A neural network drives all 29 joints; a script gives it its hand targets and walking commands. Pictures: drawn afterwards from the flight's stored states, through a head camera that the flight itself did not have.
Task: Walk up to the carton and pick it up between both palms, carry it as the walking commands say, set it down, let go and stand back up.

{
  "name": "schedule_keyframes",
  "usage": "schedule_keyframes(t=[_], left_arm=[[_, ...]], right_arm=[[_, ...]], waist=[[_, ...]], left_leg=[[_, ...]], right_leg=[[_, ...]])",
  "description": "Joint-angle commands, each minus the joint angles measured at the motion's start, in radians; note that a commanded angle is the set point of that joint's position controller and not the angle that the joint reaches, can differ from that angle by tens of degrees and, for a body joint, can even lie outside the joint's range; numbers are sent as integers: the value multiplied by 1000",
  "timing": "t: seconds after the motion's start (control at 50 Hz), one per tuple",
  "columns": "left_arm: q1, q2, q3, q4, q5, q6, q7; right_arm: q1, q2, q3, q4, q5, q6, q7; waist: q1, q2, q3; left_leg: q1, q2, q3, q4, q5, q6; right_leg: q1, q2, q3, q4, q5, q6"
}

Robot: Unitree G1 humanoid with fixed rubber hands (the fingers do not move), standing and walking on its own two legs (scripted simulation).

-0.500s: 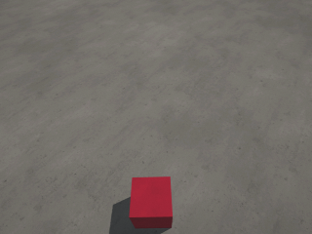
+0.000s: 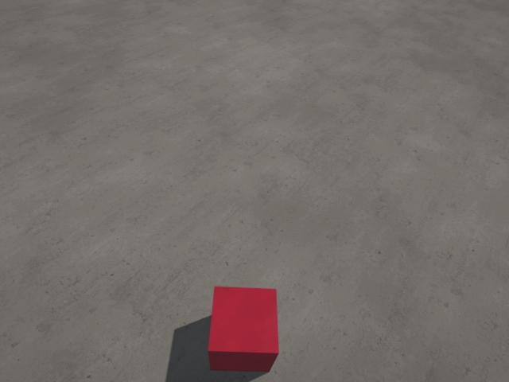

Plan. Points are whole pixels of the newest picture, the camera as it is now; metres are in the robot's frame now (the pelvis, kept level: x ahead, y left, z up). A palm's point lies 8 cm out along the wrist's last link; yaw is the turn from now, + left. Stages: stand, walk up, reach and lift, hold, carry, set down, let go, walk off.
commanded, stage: stand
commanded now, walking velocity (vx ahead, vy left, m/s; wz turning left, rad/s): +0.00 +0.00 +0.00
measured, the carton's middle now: (242, 330) +0.42 -0.01 -0.66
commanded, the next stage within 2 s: reach and lift in 0.80 s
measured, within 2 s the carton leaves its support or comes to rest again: neither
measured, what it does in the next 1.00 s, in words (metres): steps on the spot: right foot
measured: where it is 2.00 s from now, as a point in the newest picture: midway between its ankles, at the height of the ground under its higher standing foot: outside the picture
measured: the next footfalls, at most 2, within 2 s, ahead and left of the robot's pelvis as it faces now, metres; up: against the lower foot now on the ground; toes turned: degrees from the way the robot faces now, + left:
right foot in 0.12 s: +0.02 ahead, -0.14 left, +0.00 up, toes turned +7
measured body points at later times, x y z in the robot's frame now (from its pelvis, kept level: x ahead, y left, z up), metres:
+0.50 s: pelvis +0.00 -0.03 +0.00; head +0.01 -0.03 +0.45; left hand +0.00 +0.19 -0.16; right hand -0.01 -0.26 -0.16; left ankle +0.00 +0.07 -0.75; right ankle -0.02 -0.14 -0.75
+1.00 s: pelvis -0.01 -0.03 -0.03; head +0.04 -0.03 +0.42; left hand +0.16 +0.21 -0.15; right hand +0.17 -0.27 -0.15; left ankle +0.00 +0.07 -0.75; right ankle -0.02 -0.14 -0.75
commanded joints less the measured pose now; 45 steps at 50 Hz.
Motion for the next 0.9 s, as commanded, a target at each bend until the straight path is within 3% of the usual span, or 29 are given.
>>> schedule_keyframes(t=[0.0, 0.08, 0.12, 0.14, 0.18, 0.42, 0.78, 0.8, 0.82, 0.84, 0.88], left_arm=[[21, 27, -2, -26, -2, -13, 4], [87, 10, -11, 7, 1, -39, 12], [86, 33, -16, 1, 9, -58, 15], [62, 38, -19, 15, -1, -58, 11], [51, 29, -19, 17, 0, -61, 9], [75, 21, -10, 18, -4, -71, 10], [98, 29, -3, 16, -5, -74, 8], [-253, 137, -17, -335, -113, -25, 3], [-604, 136, -42, -594, -75, 75, 14], [-507, 152, -17, -538, -79, 160, 25], [-356, 129, -52, -496, -124, 347, -1]], right_arm=[[66, -152, -31, 7, -2, 3, -7], [60, -150, -33, 25, 8, 11, -3], [65, -107, -24, 31, 11, 12, 3], [57, -83, -15, 38, 13, 14, 3], [71, -92, -12, 53, 11, 16, 2], [100, -96, -5, 88, 5, 0, 0], [113, -102, 2, 110, 4, -6, -4], [-238, -245, 71, -241, 137, 28, 6], [-549, -144, 61, -488, 153, 116, -26], [-471, -177, 20, -432, 138, 217, -31], [-360, -168, 34, -423, 122, 404, -2]], waist=[[-15, 173, -6], [8, 121, -14], [-1, 69, 10], [-14, -7, 40], [-13, -36, 54], [-11, 16, 31], [-8, 19, 27], [39, -37, -241], [-12, -3, -161], [11, -4, -156], [9, 35, -154]], left_leg=[[81, 238, -212, -127, 239, 62], [41, 209, -213, -95, 181, 31], [-19, 151, -190, -68, 90, 0], [5, 94, -153, -89, 20, -18], [45, 93, -150, -79, 46, -31], [37, 104, -151, -78, 101, -42], [35, 110, -140, -61, 137, -46], [-277, 33, -69, 176, -247, -45], [-271, 53, -108, 218, -221, -46], [-331, 52, -95, 205, -242, -28], [-256, 49, -88, 219, -276, -24]], right_leg=[[-58, -4, -13, -68, 22, -5], [53, -20, -43, -272, 198, -15], [94, -98, 34, -337, 268, -33], [48, -103, 64, -342, 285, -42], [21, -98, 68, -371, 275, -43], [72, -94, 58, -393, 292, -50], [80, -97, 50, -385, 344, -51], [-228, -31, 16, -161, -121, -89], [-313, -64, 38, -136, -86, -78], [-310, -53, 8, -138, -87, -71], [-389, -56, -14, -146, -169, -91]])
